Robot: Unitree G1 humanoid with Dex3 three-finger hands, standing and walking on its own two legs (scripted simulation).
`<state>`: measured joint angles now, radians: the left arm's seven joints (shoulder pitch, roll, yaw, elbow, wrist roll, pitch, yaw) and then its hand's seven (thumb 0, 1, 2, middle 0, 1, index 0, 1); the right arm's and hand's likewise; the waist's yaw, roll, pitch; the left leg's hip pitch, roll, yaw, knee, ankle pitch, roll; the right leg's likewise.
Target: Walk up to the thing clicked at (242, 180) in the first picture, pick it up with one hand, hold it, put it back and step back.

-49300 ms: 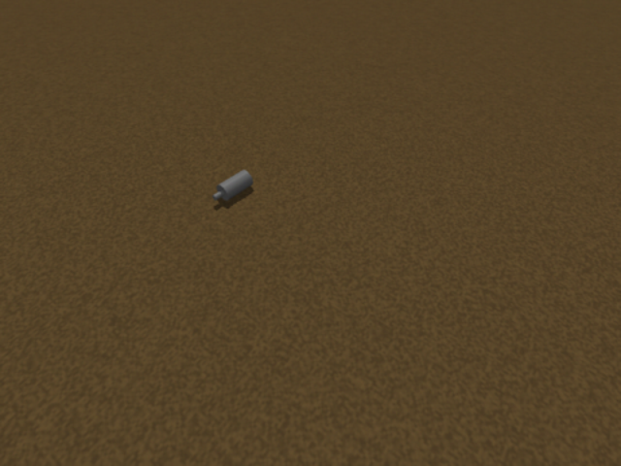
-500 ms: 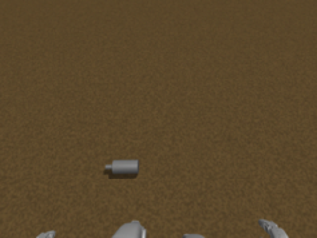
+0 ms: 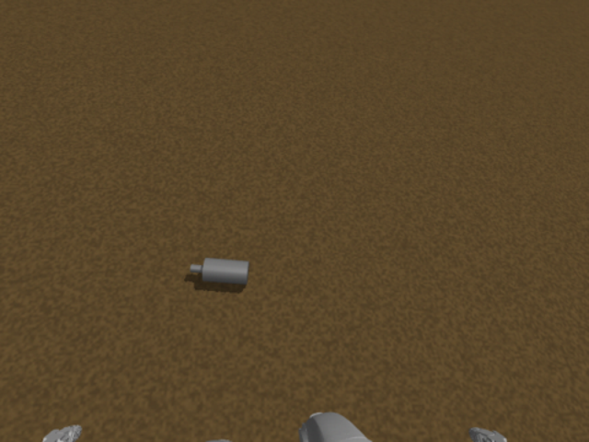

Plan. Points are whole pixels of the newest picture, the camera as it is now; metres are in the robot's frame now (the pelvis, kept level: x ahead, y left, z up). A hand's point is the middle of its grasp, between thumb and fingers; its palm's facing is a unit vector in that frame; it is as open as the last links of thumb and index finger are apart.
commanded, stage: step back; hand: left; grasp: from above
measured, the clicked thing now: (219, 270) +0.72 +0.20 -0.73
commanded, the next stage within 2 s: none
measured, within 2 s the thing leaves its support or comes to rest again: neither
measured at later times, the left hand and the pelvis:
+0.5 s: hand out of the picture -0.07 +0.22 -0.12, palm faces -0.03 -0.88 -0.47, open 7.4 cm; pelvis -0.17 -0.05 +0.00, yaw -1 degrees
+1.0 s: hand out of the picture -0.29 +0.20 -0.17, palm faces -0.01 -0.91 -0.40, open 7.4 cm; pelvis -0.35 -0.08 -0.02, yaw -2 degrees
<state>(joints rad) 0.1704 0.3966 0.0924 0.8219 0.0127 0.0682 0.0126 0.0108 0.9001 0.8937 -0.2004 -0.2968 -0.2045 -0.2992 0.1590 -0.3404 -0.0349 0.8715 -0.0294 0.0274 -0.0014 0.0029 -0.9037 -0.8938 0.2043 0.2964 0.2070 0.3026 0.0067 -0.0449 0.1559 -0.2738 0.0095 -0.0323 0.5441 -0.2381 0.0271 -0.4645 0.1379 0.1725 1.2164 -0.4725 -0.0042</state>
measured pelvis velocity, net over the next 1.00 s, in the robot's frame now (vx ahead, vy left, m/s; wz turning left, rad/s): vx -0.35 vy -0.08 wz -0.03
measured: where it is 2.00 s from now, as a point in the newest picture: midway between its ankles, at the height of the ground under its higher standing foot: outside the picture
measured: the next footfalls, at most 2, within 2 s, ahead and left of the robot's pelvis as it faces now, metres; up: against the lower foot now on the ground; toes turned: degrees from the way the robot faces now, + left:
right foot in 0.24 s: -0.10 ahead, -0.15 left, +0.00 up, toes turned -3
left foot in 0.66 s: -0.22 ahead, +0.07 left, +0.00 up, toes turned +1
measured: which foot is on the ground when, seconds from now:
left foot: down 0.00-0.28, up 0.30-0.64, down 0.66-1.00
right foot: up 0.00-0.22, down 0.24-0.68, up 0.70-0.98, down 1.00-1.00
